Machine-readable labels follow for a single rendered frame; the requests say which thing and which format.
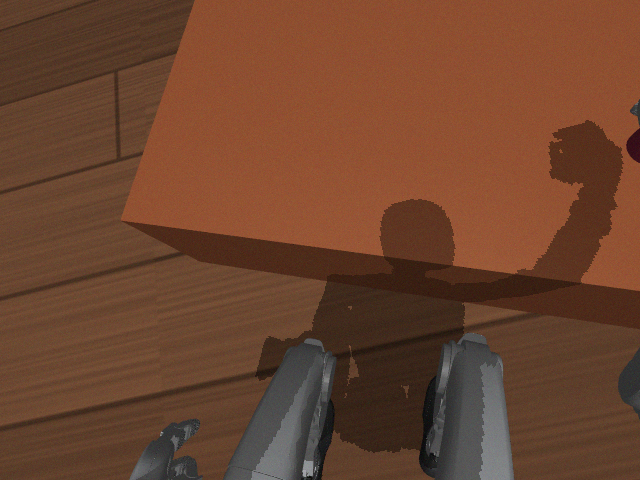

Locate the left robot foot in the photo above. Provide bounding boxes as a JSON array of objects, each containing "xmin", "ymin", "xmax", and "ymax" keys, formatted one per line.
[{"xmin": 301, "ymin": 399, "xmax": 335, "ymax": 480}]

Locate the can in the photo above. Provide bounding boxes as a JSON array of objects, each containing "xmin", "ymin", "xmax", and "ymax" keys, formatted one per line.
[{"xmin": 626, "ymin": 128, "xmax": 640, "ymax": 163}]

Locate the left robot hand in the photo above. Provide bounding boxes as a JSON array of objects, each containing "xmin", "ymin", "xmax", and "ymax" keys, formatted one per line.
[{"xmin": 129, "ymin": 419, "xmax": 203, "ymax": 480}]

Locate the right robot foot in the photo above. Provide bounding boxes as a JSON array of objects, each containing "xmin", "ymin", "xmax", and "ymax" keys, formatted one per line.
[{"xmin": 419, "ymin": 375, "xmax": 439, "ymax": 478}]

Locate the right robot arm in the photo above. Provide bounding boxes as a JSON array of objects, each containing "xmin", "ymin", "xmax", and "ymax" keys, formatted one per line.
[{"xmin": 618, "ymin": 348, "xmax": 640, "ymax": 420}]

